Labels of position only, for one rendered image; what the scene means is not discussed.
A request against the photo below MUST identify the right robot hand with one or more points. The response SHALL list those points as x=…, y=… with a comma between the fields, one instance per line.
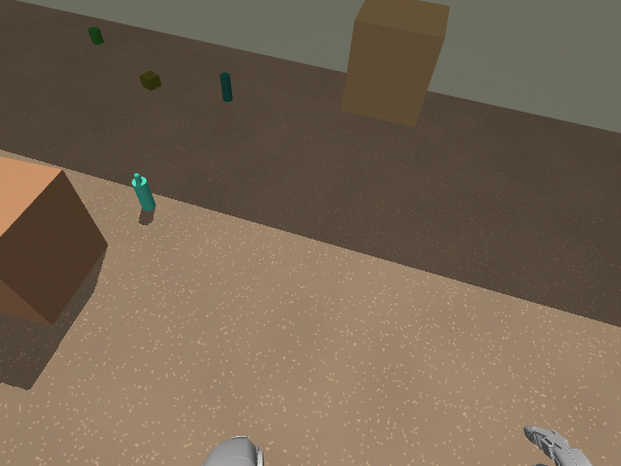
x=556, y=447

